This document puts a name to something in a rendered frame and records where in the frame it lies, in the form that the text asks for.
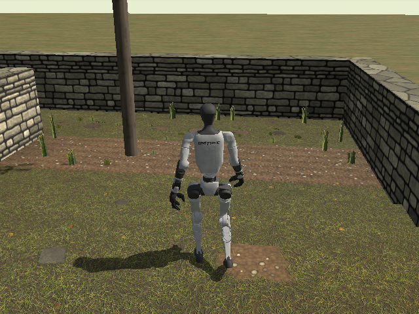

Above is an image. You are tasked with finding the right robot upper arm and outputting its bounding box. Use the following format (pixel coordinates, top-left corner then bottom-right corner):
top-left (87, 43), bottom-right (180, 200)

top-left (222, 131), bottom-right (239, 166)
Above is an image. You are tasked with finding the left robot upper arm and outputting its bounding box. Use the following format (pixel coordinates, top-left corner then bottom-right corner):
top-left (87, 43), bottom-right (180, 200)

top-left (179, 132), bottom-right (195, 169)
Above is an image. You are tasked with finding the right robot shin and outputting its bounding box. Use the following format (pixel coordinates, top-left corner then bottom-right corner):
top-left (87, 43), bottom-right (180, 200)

top-left (221, 215), bottom-right (231, 260)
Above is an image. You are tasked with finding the robot right forearm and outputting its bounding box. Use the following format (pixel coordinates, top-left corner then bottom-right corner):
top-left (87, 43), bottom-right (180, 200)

top-left (233, 157), bottom-right (244, 179)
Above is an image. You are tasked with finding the humanoid robot torso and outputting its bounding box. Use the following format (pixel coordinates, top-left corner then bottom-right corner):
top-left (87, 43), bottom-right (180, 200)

top-left (194, 129), bottom-right (224, 196)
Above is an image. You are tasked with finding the right robot hand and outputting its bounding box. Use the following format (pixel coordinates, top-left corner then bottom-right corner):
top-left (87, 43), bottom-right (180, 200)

top-left (229, 176), bottom-right (244, 187)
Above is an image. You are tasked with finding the left robot hand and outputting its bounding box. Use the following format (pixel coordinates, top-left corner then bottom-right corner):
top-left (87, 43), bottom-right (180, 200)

top-left (170, 191), bottom-right (185, 210)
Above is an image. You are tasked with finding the robot left forearm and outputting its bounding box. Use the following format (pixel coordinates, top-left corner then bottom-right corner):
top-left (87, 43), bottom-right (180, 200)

top-left (172, 160), bottom-right (185, 193)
